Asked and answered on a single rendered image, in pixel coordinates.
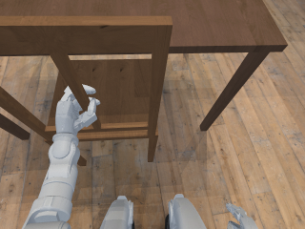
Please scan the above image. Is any chair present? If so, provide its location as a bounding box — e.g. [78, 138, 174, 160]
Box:
[0, 15, 173, 167]

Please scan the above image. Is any left robot hand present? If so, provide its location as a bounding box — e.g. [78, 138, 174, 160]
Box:
[55, 84, 100, 136]

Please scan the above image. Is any right robot shin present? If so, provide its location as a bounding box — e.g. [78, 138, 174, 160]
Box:
[170, 194, 184, 229]

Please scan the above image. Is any left robot thigh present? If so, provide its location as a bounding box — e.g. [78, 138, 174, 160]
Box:
[100, 198, 133, 229]

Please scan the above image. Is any robot left forearm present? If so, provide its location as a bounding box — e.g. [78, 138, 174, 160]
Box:
[22, 132, 80, 229]

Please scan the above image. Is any right robot hand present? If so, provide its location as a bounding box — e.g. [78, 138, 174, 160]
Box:
[226, 203, 258, 229]

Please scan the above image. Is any table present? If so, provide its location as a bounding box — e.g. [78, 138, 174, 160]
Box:
[0, 0, 288, 140]

